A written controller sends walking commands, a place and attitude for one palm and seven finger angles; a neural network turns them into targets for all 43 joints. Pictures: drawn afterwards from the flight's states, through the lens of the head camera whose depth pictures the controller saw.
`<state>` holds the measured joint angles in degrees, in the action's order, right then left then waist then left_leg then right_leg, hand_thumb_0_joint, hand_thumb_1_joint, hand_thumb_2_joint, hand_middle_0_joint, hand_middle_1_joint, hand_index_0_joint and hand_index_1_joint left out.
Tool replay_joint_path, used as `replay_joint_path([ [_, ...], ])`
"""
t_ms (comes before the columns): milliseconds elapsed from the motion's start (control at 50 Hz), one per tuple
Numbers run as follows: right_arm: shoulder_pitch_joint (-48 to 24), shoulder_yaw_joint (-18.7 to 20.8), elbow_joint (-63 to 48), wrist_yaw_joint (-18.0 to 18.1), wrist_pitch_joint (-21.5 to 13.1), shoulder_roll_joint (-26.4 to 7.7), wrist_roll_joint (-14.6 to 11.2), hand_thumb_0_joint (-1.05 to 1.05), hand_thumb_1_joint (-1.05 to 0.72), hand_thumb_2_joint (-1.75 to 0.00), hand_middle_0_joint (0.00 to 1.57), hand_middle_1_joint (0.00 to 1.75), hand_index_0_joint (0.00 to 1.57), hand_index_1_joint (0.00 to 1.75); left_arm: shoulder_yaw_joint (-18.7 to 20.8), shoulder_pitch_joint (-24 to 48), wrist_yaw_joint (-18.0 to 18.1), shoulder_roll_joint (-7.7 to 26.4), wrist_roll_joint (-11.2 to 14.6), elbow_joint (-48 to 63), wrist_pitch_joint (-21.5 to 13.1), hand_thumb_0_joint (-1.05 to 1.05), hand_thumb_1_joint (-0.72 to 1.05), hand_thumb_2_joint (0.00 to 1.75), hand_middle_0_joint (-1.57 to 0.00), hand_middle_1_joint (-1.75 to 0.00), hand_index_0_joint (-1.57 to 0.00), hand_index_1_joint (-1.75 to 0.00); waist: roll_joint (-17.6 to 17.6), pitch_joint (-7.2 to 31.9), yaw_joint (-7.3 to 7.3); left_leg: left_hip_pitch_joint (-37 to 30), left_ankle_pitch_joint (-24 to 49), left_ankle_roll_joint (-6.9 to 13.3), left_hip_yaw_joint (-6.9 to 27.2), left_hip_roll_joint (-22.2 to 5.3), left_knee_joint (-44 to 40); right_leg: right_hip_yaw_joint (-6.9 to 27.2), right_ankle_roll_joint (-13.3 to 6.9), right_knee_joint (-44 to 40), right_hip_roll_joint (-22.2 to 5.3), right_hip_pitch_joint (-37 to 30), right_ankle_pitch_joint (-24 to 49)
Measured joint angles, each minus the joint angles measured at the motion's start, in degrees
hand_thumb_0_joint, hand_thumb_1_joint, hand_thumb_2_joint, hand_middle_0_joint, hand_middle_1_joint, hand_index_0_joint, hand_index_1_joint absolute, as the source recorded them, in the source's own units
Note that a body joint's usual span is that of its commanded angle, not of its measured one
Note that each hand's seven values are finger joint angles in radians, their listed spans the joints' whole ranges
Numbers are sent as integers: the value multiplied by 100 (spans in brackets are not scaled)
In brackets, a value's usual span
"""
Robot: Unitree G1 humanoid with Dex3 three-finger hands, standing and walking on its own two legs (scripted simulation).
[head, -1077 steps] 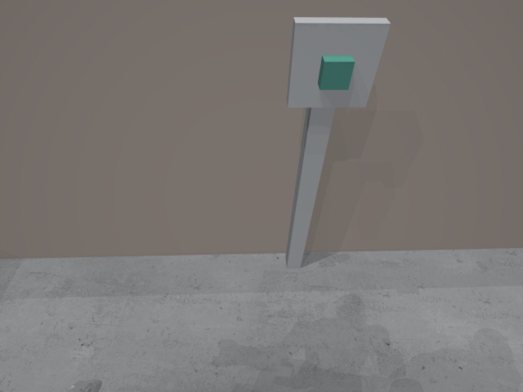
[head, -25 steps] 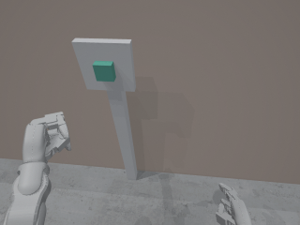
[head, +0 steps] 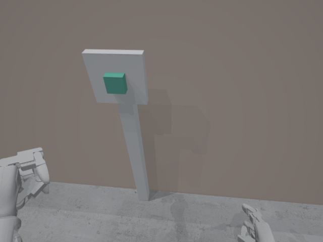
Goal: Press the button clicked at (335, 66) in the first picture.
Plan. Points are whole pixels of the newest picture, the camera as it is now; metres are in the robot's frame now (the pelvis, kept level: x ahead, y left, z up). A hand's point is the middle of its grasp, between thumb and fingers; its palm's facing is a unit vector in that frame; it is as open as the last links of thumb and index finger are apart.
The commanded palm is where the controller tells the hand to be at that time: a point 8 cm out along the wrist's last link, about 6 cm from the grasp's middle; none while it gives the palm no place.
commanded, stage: draw the hand back to the body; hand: left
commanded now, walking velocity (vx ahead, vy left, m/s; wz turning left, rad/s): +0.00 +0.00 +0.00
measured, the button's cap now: (116, 82) +0.53 +0.22 +0.15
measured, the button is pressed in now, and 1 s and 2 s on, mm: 0 0 0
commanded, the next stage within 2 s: step back with the hand held close in 0.22 s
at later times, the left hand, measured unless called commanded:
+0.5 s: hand (41, 172) +0.18 +0.26 +0.16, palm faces +0.43 -0.80 -0.42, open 3.1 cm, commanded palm +0.12 +0.29 +0.17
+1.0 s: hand (29, 203) +0.13 +0.25 +0.16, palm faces +0.40 -0.79 -0.46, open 3.1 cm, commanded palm +0.06 +0.29 +0.17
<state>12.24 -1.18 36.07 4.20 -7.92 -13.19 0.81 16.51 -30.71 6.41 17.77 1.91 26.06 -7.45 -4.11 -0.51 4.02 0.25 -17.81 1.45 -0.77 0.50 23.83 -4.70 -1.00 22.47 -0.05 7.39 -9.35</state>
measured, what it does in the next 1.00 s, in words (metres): shifts its weight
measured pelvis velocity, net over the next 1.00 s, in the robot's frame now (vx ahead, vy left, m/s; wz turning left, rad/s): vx -0.07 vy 0.01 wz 0.02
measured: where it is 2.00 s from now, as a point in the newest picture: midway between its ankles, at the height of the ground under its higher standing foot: outside the picture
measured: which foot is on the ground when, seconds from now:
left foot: down 0.00-1.00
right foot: down 0.00-1.00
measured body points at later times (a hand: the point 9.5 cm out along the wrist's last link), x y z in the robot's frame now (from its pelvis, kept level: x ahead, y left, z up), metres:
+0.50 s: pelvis -0.01 +0.01 +0.00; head -0.01 +0.00 +0.45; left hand +0.15 +0.30 +0.19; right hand +0.17 -0.22 -0.08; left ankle -0.05 +0.10 -0.74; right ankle +0.04 -0.11 -0.74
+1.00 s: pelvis -0.07 +0.01 -0.02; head -0.05 +0.02 +0.43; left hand +0.10 +0.29 +0.18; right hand +0.12 -0.23 -0.09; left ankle -0.05 +0.10 -0.74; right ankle +0.04 -0.12 -0.74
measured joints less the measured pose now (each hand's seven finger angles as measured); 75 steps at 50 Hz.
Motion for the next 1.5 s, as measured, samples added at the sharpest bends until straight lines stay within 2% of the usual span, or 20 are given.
replay_joint_path([
  [140, -53, -52, 10, 30, -93, 47, 10, 1, -91, -90, 21, 30, 20, 30, -25, 162, 56, -59, -48, -16, 5, 1, 89, 90, -131, -150, -131, -150, 30, -60, 71, 8, 14, 18, 28, 37, 35, -24, 14, 36, -42, -4, 4],
  [380, 28, -126, -10, 0, -66, 127, 16, 1, -91, -90, 21, 30, 20, 30, 40, 282, 16, 1, -44, -56, -17, 1, 88, 90, -131, -150, -131, -150, 61, -105, 6, 46, 4, 21, 3, 31, 65, 2, 18, 45, -33, 33, 14],
  [480, -22, -92, -175, -74, 202, 64, 22, 1, -91, -90, 21, 30, 20, 30, 415, 208, 36, 78, -43, -52, -303, 1, 89, 90, -131, -150, -131, -150, 93, 4, -251, 674, -16, 48, 54, 27, 330, -56, 28, 41, -38, 516, 116],
  [600, -32, 109, -284, -38, 447, -59, -2, 1, -91, -90, 21, 30, 20, 30, 335, -333, 34, 213, -77, 402, -375, 1, 89, 90, -130, -150, -130, -150, 268, -6, -422, 1137, -21, 122, -49, 183, 540, 59, 114, 447, -203, 1093, 49],
  [700, 27, 220, -415, 28, 545, -22, -11, 1, -91, -90, 21, 30, 20, 30, 516, -514, 29, 483, -96, 593, -365, 1, 88, 90, -131, -150, -130, -150, 423, -35, -423, 1256, -37, 180, -155, 325, 695, 278, 146, 1021, -323, 1442, -66],
  [780, 92, 191, -490, 33, 508, 63, -17, 1, -91, -90, 21, 30, 20, 30, 669, -388, 69, 510, -134, 562, -427, 1, 88, 90, -131, -150, -130, -150, 478, 12, -403, 1400, -108, 188, -143, 376, 951, 490, 180, 1264, -315, 1558, -223],
  [820, 74, 151, -505, 30, 498, 78, -32, 1, -91, -90, 21, 30, 20, 30, 680, -273, 90, 411, -164, 531, -472, 1, 88, 90, -131, -150, -130, -150, 455, 27, -368, 1530, -155, 170, -135, 348, 1118, 499, 236, 1306, -285, 1631, -245],
  [920, -28, 98, -523, -2, 520, 79, -51, 1, -91, -90, 21, 30, 20, 30, 537, -131, 119, 218, -200, 614, -553, 1, 88, 90, -131, -150, -130, -150, 407, 39, -389, 1918, -132, 117, -45, 249, 1391, 384, 150, 1245, -205, 1841, -51],
  [1000, -51, 87, -503, 35, 526, 76, -47, 1, -91, -90, 21, 30, 20, 30, 518, -245, 180, 309, -197, 761, -681, 1, 88, 90, -131, -150, -131, -150, 506, 33, -424, 2117, -47, 126, -35, 239, 1473, 360, 150, 1190, -202, 1970, 92],
  [1040, -11, 77, -513, 82, 498, 76, -40, 1, -91, -90, 21, 30, 20, 30, 577, -323, 218, 361, -226, 764, -738, 1, 88, 90, -131, -150, -131, -150, 544, 38, -422, 2134, -11, 156, -61, 231, 1451, 415, 170, 1251, -170, 2024, -64],
  [1120, 244, 118, -501, 146, 344, 149, -26, 1, -91, -90, 21, 30, 20, 30, 705, -288, 232, 459, -328, 636, -762, 1, 88, 90, -131, -150, -131, -150, 489, 161, -485, 2156, 89, 148, 120, 214, 1376, 560, 220, 1898, 36, 1785, -362],
  [1160, 297, 99, -464, 117, 270, 187, -23, 1, -91, -90, 21, 30, 20, 30, 813, -275, 231, 469, -320, 624, -814, 1, 88, 90, -131, -150, -131, -150, 532, 247, -427, 2246, 123, 114, 121, 199, 1363, 646, 185, 1599, 85, 1549, -666],
  [1200, 157, 81, -396, 63, 223, 175, 2, 1, -91, -90, 21, 30, 20, 30, 836, -181, 216, 389, -280, 604, -865, 1, 88, 90, -131, -150, -131, -150, 543, 157, -373, 2343, 187, 69, 79, 155, 1358, 698, 142, 1371, 128, 1553, -678],
  [1280, -183, 125, -359, -46, 315, 102, -13, 1, -91, -90, 21, 30, 20, 30, 581, -89, 128, 338, -221, 668, -814, 1, 88, 90, -131, -150, -131, -150, 471, -77, -471, 2488, 391, -5, 144, 117, 1325, 633, 128, 1217, 159, 1637, -334],
  [1360, -280, 202, -410, -24, 488, 74, -63, 1, -91, -90, 21, 30, 20, 30, 510, -347, 84, 554, -183, 950, -762, 1, 88, 90, -131, -150, -131, -150, 510, -38, -566, 2505, -194, -77, 241, 90, 1671, 587, 169, 1154, 135, 1769, -175],
  [1400, -302, 207, -398, 29, 525, 116, -49, 1, -91, -90, 21, 30, 20, 30, 630, -423, 105, 696, -170, 1050, -755, 1, 88, 90, -131, -150, -131, -150, 701, -63, -560, 2433, 363, 30, 138, 169, 1358, 649, 232, 1174, 20, 1837, -102],
  [1420, -302, 203, -405, 49, 513, 131, -32, 1, -91, -90, 21, 30, 20, 30, 705, -444, 109, 735, -193, 1041, -774, 1, 88, 90, -131, -150, -131, -150, 746, -78, -518, 2425, 458, 86, 93, 185, 1288, 690, 242, 1372, 18, 1913, -232],
  [1480, -214, 215, -384, 65, 302, 209, 59, 1, -91, -90, 21, 30, 20, 30, 823, -448, 150, 717, -199, 948, -782, 1, 88, 90, -131, -150, -131, -150, 581, 5, -447, 2447, 633, 160, 152, 48, 1040, 724, 223, 3006, 277, 2161, -1263],
  [1500, -180, 208, -345, 54, 215, 253, 66, 1, -91, -90, 21, 30, 20, 30, 830, -427, 178, 687, -172, 948, -791, 1, 88, 90, -131, -150, -131, -150, 539, 40, -407, 2435, 737, 159, 174, -9, 907, 691, 228, 3315, 325, 2129, -1490],
])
